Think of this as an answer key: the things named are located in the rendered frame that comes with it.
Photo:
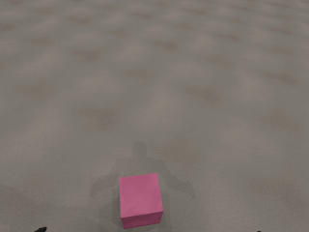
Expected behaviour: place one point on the carton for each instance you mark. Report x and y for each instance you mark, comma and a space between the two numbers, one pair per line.
140, 200

